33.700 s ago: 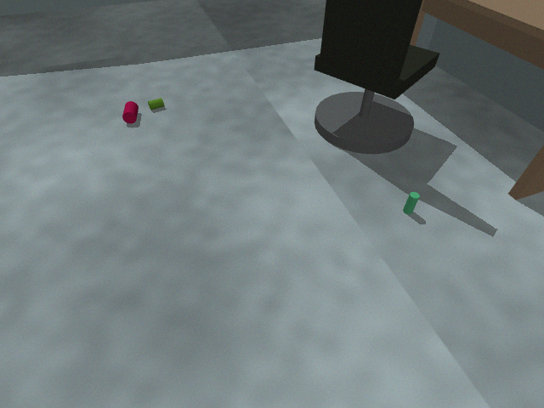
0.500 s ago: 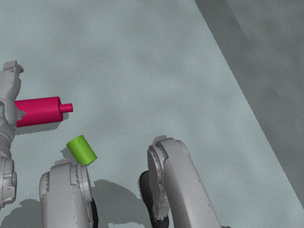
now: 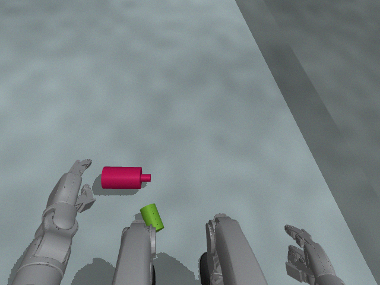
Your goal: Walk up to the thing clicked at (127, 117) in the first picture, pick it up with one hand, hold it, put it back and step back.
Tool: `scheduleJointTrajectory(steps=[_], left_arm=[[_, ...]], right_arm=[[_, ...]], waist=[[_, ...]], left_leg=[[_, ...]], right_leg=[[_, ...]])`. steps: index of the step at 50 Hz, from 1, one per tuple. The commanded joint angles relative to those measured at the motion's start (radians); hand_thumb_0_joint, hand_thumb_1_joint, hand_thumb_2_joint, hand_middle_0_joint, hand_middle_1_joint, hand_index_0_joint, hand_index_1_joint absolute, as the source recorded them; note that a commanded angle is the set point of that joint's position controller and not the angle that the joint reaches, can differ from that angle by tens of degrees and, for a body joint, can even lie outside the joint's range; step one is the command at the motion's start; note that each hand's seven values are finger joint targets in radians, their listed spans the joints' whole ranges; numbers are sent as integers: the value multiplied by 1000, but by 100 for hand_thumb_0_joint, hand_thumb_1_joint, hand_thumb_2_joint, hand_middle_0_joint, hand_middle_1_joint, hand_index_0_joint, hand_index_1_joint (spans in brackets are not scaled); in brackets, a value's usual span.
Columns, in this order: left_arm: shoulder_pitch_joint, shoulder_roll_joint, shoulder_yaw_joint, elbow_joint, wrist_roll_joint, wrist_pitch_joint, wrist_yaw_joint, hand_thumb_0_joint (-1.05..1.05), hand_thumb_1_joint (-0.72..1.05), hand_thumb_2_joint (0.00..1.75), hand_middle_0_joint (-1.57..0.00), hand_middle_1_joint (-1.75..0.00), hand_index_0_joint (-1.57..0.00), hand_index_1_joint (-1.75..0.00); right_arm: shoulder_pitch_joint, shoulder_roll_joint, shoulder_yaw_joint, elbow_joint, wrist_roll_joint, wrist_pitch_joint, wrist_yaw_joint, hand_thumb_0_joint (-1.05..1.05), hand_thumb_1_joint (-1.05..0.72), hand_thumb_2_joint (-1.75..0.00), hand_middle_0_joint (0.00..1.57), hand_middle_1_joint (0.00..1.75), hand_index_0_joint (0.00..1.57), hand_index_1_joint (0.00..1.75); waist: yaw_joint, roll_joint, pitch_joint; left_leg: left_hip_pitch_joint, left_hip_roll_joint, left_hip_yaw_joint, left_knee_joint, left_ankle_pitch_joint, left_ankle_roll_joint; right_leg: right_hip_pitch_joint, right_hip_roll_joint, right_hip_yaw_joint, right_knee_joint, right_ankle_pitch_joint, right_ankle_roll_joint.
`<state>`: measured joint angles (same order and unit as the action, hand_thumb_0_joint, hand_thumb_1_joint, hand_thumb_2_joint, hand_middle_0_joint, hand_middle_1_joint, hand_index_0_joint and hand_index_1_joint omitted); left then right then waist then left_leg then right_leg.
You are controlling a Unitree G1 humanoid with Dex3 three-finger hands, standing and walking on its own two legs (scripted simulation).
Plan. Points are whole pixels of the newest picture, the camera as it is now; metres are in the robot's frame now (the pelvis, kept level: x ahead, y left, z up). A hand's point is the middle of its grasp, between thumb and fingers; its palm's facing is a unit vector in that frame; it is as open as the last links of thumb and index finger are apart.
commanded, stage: home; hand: left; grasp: from above
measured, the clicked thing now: (127, 177) +0.51 +0.19 -0.48
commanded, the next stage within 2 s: none
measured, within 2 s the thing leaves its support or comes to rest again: neither
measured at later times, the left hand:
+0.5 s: hand (51, 225) +0.26 +0.19 +0.09, palm faces +0.10 -0.97 -0.23, open 7.4 cm
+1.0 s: hand (20, 253) +0.22 +0.19 +0.15, palm faces +0.11 -0.97 -0.20, open 7.4 cm
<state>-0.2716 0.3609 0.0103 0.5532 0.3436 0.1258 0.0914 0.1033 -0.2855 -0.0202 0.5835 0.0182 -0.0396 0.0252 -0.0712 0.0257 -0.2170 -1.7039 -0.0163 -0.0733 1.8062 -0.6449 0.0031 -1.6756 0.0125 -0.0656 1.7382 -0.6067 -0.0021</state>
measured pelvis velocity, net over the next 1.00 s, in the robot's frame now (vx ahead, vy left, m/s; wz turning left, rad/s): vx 0.08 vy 0.00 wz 0.06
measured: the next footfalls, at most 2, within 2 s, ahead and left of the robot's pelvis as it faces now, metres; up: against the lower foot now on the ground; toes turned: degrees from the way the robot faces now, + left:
none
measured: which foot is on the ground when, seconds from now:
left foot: down 0.00-1.00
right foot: down 0.00-1.00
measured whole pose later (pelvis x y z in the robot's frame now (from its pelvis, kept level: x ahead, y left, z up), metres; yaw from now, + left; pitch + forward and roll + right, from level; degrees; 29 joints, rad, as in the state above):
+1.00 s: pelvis +0.08 +0.00 +0.20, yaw +3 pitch +10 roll -3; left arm 0.50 0.23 0.03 -0.10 -0.05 0.44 0.03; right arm 0.28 -0.22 0.04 0.50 0.01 -0.22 -0.17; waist -0.03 0.04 -0.17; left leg -0.66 0.00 -0.08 0.99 -0.49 0.00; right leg -0.63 0.02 -0.06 0.91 -0.46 0.00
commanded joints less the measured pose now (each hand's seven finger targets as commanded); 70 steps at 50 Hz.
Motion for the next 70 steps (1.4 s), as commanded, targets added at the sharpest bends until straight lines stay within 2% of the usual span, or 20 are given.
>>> scheduleJointTrajectory(steps=[1,5,7,10,15,18,19,23,27,31,33,36,37,40,47,56,59,62,65,70], left_arm=[[-118,118,55,-301,-128,7,29,0,90,90,-20,-30,-20,-30],[11,83,48,-370,-234,54,31,0,90,90,-20,-30,-20,-30],[56,79,63,-416,-268,74,33,0,90,90,-20,-30,-20,-30],[170,38,61,-443,-314,114,33,0,90,90,-20,-30,-20,-30],[325,10,90,-518,-368,163,27,0,90,90,-20,-30,-20,-30],[384,-16,82,-584,-388,184,20,0,90,90,-20,-30,-20,-30],[439,-25,82,-596,-394,192,17,0,90,90,-20,-30,-20,-30],[562,-29,79,-690,-401,216,8,0,90,90,-20,-30,-20,-30],[680,-44,71,-778,-409,233,-6,0,90,90,-20,-30,-20,-30],[753,-51,64,-828,-408,250,-23,0,90,90,-20,-30,-20,-30],[759,-45,61,-853,-405,255,-34,0,90,90,-20,-30,-20,-30],[752,-44,59,-853,-404,264,-48,0,90,90,-20,-30,-20,-30],[743,-38,72,-848,-404,265,-50,0,90,90,-20,-30,-20,-30],[739,-37,70,-835,-398,264,-60,0,90,90,-20,-30,-20,-30],[741,-27,74,-847,-388,259,-64,0,90,90,-20,-30,-20,-30],[744,-30,73,-837,-391,257,-61,0,90,90,-20,-30,-20,-30],[745,-29,72,-848,-391,253,-63,0,90,90,-20,-30,-20,-30],[743,-36,71,-837,-397,251,-62,0,90,90,-20,-30,-20,-30],[753,-26,83,-845,-393,250,-61,0,90,90,-20,-30,-20,-30],[752,-29,76,-853,-391,251,-61,0,90,90,-20,-30,-20,-30]], right_arm=[[49,-128,-37,-103,17,-51,-48,0,-90,-90,20,30,20,30],[25,-107,-18,-129,20,-68,-80,0,-90,-90,20,30,20,30],[29,-101,-14,-136,23,-77,-97,0,-90,-90,20,30,20,30],[41,-82,3,-143,26,-88,-121,0,-90,-90,20,30,20,30],[72,-62,22,-162,28,-108,-158,0,-90,-90,20,30,20,30],[92,-53,25,-168,23,-123,-176,0,-90,-90,20,30,20,30],[105,-54,26,-171,21,-129,-182,0,-90,-90,20,30,20,30],[130,-45,28,-201,16,-144,-197,0,-90,-90,20,30,20,30],[144,-40,25,-217,11,-162,-206,0,-90,-90,20,30,20,30],[146,-45,19,-228,7,-181,-213,0,-90,-90,20,30,20,30],[148,-50,13,-233,4,-191,-215,0,-90,-90,20,30,20,30],[139,-51,14,-233,0,-207,-217,0,-90,-90,20,30,20,30],[139,-52,14,-235,-1,-213,-219,0,-90,-90,20,30,20,30],[133,-58,11,-231,-3,-226,-218,0,-90,-90,20,30,20,30],[133,-61,8,-222,-7,-242,-213,0,-90,-90,20,30,20,30],[121,-56,14,-213,-8,-248,-213,0,-90,-90,20,30,20,30],[121,-58,12,-214,-8,-247,-213,0,-90,-90,20,30,20,30],[122,-55,13,-213,-8,-250,-214,0,-90,-90,20,30,20,30],[121,-57,9,-215,-7,-251,-216,0,-90,-90,20,30,20,30],[127,-57,7,-209,-7,-254,-218,0,-90,-90,20,30,20,30]], waist=[[-25,109,-439],[-28,75,-388],[-22,81,-387],[-20,64,-316],[-3,50,-264],[-7,71,-216],[-6,66,-215],[14,60,-161],[19,70,-125],[20,38,-65],[13,35,-53],[12,20,6],[10,10,13],[14,10,25],[24,35,-21],[30,27,-3],[31,48,-13],[25,0,-13],[36,23,-19],[36,22,-16]], left_leg=[[481,9,-12,-386,7,24],[552,5,4,-470,22,30],[623,6,5,-511,77,27],[685,8,1,-585,108,27],[807,8,10,-689,222,24],[884,12,12,-758,266,18],[921,15,5,-783,302,14],[1011,13,12,-866,363,10],[1083,20,5,-926,436,4],[1107,20,5,-961,444,9],[1118,22,0,-974,457,8],[1103,14,13,-983,379,18],[1099,12,16,-982,366,21],[1100,10,19,-985,352,22],[1131,7,17,-979,422,14],[1113,5,17,-984,365,18],[1124,11,12,-989,382,12],[1107,6,18,-972,363,22],[1110,8,20,-975,366,17],[1112,8,23,-970,374,17]], right_leg=[[382,10,25,-327,56,-30],[507,11,41,-442,55,-26],[562,11,43,-484,99,-27],[647,12,42,-563,126,-24],[808,14,39,-683,218,-22],[868,15,35,-744,255,-20],[895,16,27,-757,285,-20],[992,21,17,-839,330,-19],[1051,28,3,-885,380,-20],[1079,32,-5,-923,383,-20],[1083,31,-6,-933,389,-19],[1075,28,-3,-967,335,-12],[1081,25,-1,-972,323,-10],[1075,22,3,-974,311,-9],[1106,19,10,-954,371,-13],[1107,18,12,-970,330,-9],[1099,21,10,-956,336,-13],[1107,20,12,-970,335,-5],[1100,18,14,-964,330,-9],[1098,18,16,-960,340,-8]])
